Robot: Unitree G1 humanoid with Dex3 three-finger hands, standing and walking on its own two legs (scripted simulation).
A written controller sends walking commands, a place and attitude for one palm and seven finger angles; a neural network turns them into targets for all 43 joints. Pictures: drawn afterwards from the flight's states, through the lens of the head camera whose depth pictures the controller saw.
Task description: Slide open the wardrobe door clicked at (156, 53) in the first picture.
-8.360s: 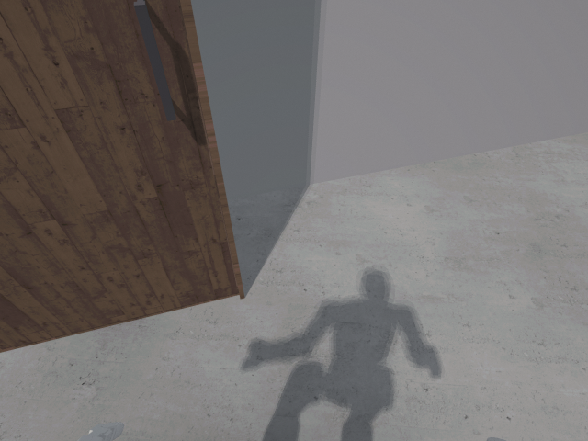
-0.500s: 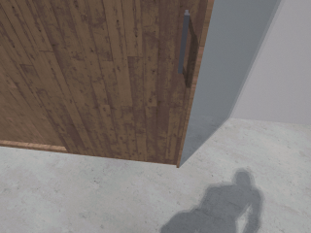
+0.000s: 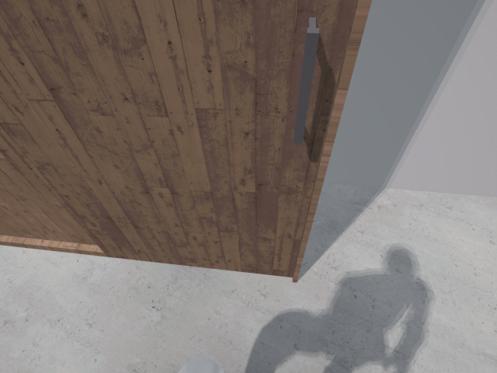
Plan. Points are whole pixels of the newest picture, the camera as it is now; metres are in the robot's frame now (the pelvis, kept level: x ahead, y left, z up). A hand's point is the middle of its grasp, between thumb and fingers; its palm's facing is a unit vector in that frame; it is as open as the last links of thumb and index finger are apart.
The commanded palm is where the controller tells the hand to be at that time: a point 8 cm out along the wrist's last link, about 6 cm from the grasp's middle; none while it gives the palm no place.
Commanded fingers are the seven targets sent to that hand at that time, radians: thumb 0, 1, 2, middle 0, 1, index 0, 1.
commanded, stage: shuffle to correct the standing spot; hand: right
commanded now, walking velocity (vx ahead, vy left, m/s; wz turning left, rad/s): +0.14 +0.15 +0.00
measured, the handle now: (304, 87) +0.53 -0.05 +0.18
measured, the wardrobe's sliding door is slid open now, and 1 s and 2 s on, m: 0.00 0.00 0.00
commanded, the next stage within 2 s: come to a stop and stand still in 0.18 s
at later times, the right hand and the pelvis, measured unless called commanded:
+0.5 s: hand (322, 345) +0.21 -0.12 -0.19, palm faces +0.10 +0.98 -0.18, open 7.2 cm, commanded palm none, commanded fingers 0.00 -0.90 -0.90 0.20 0.30 0.20 0.30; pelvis +0.16 +0.06 -0.01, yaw -3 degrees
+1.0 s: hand (303, 367) +0.17 -0.08 -0.16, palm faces +0.09 +0.96 -0.27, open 7.4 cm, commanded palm none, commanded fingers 0.00 -0.90 -0.90 0.20 0.30 0.20 0.30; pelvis +0.15 +0.11 +0.00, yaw -3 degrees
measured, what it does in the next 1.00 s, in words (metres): walks ahead: left foot, then right foot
